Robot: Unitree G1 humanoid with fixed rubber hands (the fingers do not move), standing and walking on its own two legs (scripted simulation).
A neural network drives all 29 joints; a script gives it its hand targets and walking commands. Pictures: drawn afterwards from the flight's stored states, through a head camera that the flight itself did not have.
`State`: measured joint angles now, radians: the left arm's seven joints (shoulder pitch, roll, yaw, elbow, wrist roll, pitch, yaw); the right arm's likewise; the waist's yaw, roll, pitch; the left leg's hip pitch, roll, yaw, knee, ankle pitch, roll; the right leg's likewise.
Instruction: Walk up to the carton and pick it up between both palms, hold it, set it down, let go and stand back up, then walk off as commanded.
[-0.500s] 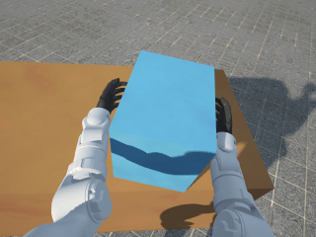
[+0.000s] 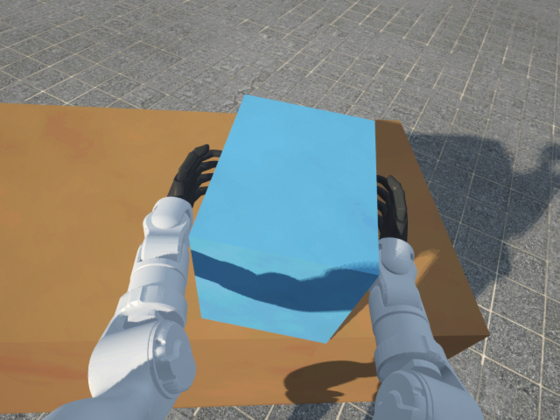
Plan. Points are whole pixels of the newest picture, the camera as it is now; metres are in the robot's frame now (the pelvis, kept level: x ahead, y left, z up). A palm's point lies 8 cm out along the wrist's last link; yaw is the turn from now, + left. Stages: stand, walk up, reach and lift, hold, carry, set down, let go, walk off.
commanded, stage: set down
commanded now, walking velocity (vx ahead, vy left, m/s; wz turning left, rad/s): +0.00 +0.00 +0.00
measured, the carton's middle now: (286, 221) +0.42 -0.02 +0.02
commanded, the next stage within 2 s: none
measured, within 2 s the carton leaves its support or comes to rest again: neither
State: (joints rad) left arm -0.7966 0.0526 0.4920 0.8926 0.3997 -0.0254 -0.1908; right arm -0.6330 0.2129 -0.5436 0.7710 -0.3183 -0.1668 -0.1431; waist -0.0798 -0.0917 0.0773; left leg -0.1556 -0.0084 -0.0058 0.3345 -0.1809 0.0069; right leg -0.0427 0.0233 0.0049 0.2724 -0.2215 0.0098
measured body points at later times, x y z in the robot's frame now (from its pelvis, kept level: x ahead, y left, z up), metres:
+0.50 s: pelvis +0.00 +0.00 +0.00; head +0.04 +0.04 +0.45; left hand +0.44 +0.15 +0.06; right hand +0.38 -0.16 +0.07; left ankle +0.00 +0.11 -0.75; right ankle -0.06 -0.11 -0.75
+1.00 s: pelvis -0.01 +0.01 -0.01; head +0.02 +0.07 +0.44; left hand +0.46 +0.19 +0.08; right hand +0.39 -0.18 +0.08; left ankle +0.00 +0.11 -0.75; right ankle -0.06 -0.11 -0.75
